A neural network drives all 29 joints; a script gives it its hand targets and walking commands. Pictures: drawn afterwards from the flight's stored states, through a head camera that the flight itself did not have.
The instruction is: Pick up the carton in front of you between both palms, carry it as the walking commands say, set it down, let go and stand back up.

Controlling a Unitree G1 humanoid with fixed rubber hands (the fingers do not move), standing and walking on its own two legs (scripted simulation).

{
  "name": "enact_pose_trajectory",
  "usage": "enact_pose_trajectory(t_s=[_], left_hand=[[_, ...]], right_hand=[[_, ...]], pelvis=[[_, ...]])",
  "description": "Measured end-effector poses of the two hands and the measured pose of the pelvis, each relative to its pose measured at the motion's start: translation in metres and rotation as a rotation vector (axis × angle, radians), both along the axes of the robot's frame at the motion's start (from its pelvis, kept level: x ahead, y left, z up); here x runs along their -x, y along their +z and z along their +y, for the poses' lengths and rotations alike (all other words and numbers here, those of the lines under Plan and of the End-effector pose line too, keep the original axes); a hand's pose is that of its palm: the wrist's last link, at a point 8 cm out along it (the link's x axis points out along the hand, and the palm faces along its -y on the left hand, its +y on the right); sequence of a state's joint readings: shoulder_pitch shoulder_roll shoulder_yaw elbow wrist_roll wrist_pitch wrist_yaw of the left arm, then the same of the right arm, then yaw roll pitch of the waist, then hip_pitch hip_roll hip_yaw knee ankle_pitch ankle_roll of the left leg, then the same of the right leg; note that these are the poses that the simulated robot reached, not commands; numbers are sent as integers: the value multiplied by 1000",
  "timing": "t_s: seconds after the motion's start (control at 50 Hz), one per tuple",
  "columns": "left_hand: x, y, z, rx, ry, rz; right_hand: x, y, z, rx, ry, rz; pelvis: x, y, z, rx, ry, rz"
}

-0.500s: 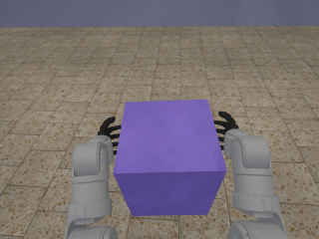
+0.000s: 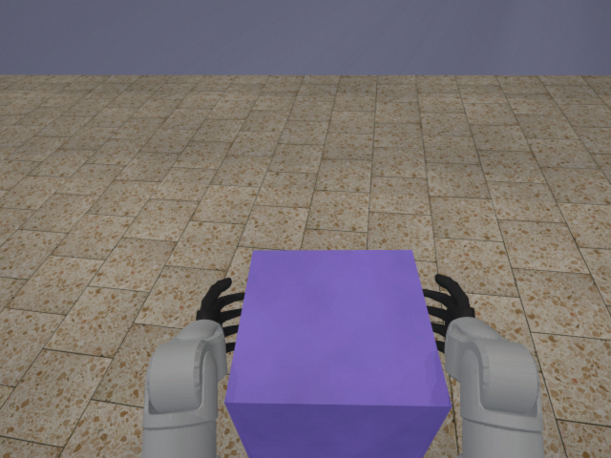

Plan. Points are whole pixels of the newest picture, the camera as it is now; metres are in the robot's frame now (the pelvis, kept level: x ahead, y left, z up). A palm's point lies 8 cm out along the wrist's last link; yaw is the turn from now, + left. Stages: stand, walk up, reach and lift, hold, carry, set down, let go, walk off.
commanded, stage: carry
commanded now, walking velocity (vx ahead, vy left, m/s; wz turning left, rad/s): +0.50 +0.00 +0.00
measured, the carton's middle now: (332, 367) +0.26 +0.00 +0.00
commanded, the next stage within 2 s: none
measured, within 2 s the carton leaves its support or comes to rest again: neither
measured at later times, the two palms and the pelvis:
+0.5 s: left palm (230, 175) +0.59 +0.18 +0.08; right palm (394, 170) +0.58 -0.12 +0.09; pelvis +0.32 +0.04 +0.00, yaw -4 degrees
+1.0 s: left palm (273, 100) +0.91 +0.12 +0.07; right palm (394, 97) +0.92 -0.18 +0.06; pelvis +0.65 -0.02 +0.00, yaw +0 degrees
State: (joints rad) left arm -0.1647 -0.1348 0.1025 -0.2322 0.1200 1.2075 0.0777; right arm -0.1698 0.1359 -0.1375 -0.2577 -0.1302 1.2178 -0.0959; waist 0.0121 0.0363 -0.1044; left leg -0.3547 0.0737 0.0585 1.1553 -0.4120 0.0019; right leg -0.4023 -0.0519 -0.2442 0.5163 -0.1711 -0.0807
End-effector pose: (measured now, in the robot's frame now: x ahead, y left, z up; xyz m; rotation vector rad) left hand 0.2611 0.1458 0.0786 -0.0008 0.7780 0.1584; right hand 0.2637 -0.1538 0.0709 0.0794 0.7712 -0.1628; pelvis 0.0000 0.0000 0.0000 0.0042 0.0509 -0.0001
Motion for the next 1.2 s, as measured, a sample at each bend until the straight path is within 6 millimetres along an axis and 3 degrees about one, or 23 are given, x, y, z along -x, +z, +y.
enact_pose_trajectory(t_s=[0.12, 0.28, 0.34, 0.42, 0.52, 0.62, 0.78, 0.84, 0.92, 1.02, 1.1, 1.2], left_hand=[[-58, 14, -3, -1, 16, -8], [-167, 35, 2, 9, -17, -105], [-215, 32, 10, 21, -28, -124], [-283, 12, 25, 55, -36, -121], [-341, 0, 31, 64, -55, -6], [-399, 12, 29, 63, -77, -21], [-504, 32, 17, 52, -50, -106], [-548, 26, 6, 40, -38, -107], [-611, 6, -13, 10, -23, -91], [-661, -9, -24, 0, 4, 32], [-701, 0, -27, -6, 16, 32], [-765, 16, -30, -4, 2, -25]], right_hand=[[-63, 14, -3, 14, 28, -9], [-163, 38, 2, 24, -6, -105], [-207, 38, 10, 33, -19, -124], [-271, 26, 25, 61, -31, -121], [-321, 15, 31, 62, -57, -6], [-375, 29, 30, 67, -72, -20], [-488, 46, 18, 58, -42, -105], [-536, 36, 6, 46, -29, -106], [-605, 8, -13, 16, -13, -91], [-662, -10, -23, 4, 12, 32], [-707, -2, -27, 7, 33, 31], [-767, 15, -30, 15, 23, -25]], pelvis=[[-63, 18, -7, -20, -7, 11], [-169, 17, 5, -12, -18, 11], [-216, 7, 15, -1, -26, 6], [-278, -12, 32, -16, -46, -7], [-329, 4, 44, 9, -70, 7], [-385, 19, 46, 26, -62, 18], [-495, 17, 27, 21, -50, 17], [-544, 6, 13, 10, -42, 8], [-609, -15, -9, 17, -20, -9], [-660, 2, -25, -3, 3, 4], [-704, 16, -32, -22, -2, 15], [-769, 23, -31, -31, -15, 23]])
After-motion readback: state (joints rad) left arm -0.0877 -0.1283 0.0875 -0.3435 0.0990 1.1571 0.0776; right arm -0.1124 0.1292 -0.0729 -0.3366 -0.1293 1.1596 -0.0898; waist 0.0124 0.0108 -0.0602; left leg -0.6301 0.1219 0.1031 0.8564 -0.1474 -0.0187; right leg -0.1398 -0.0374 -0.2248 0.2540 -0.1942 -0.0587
